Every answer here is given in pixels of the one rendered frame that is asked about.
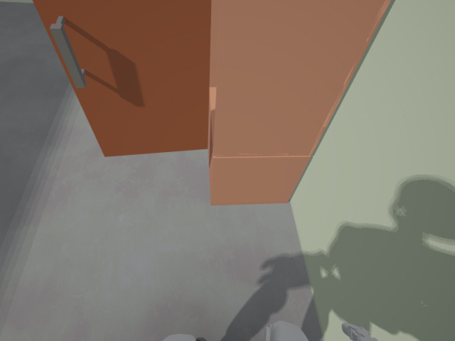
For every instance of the cupboard door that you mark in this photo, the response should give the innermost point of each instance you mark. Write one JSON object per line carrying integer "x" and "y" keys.
{"x": 147, "y": 70}

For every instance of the handle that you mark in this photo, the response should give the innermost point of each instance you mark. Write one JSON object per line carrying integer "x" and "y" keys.
{"x": 65, "y": 48}

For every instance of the robot right hand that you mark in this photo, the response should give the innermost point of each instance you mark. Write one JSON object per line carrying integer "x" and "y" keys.
{"x": 357, "y": 333}

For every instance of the robot right thigh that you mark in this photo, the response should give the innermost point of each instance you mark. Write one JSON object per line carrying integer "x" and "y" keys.
{"x": 283, "y": 331}

